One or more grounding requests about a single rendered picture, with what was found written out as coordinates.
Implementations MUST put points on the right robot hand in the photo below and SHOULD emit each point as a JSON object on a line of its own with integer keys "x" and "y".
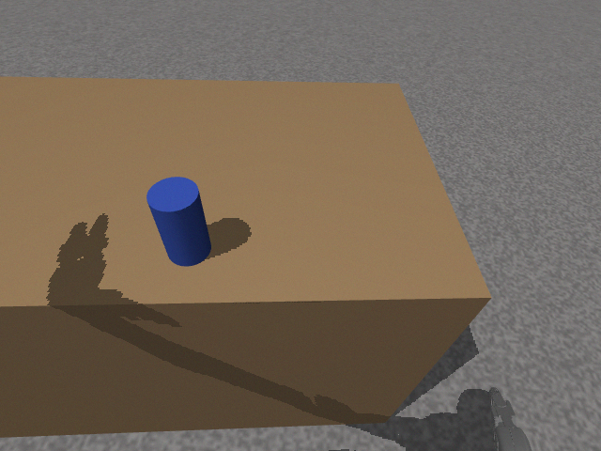
{"x": 506, "y": 435}

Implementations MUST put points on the can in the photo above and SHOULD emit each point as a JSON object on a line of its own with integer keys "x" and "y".
{"x": 177, "y": 210}

